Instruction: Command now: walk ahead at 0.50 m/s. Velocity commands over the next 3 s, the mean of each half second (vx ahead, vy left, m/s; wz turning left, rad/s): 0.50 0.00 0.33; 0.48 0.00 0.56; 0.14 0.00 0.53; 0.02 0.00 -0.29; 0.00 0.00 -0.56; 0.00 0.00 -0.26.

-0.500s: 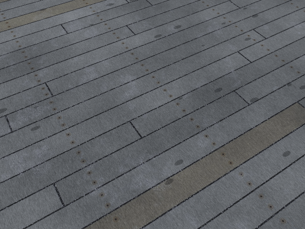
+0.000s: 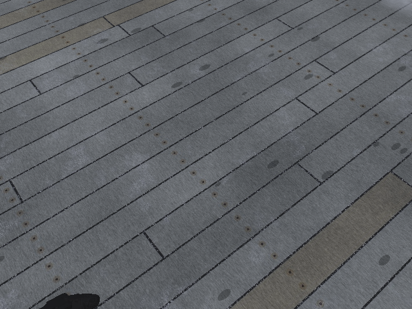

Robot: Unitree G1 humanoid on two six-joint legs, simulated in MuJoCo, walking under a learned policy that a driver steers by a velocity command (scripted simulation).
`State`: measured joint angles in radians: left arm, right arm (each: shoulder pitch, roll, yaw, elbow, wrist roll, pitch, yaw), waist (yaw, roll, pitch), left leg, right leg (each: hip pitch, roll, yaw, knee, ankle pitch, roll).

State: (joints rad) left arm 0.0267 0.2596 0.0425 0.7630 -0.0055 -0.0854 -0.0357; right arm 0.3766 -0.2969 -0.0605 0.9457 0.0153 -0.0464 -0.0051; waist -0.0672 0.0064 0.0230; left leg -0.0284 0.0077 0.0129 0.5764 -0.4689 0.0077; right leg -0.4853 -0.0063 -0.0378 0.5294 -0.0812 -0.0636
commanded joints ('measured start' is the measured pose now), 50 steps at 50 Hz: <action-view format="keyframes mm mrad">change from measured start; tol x32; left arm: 1 421 216 71 58 -6 11 14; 50 172 230 74 -68 45 -62 28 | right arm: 1 43 -89 1 -74 10 -56 14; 22 -410 -31 -1 -280 13 4 71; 26 49 -220 -98 -190 8 16 40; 50 -73 -68 -37 -281 -10 18 -27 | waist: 1 190 -216 -386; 21 148 -41 78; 28 -61 149 -390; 50 143 41 -242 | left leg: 1 -697 -27 -126 717 -124 26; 15 -601 115 -56 168 575 4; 25 -228 -67 99 -11 333 159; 28 461 335 -835 -278 146 423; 35 -171 150 -332 -361 558 298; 50 -218 -17 -325 252 497 64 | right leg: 1 904 -375 735 -195 -240 -275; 8 319 -255 209 -401 2 -149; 20 568 -272 -102 -360 213 -82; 25 548 -245 -187 124 819 -10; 27 -160 43 -110 817 -387 103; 28 -275 27 133 884 -491 76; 47 17 17 119 -74 64 85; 50 489 -159 220 -72 375 -34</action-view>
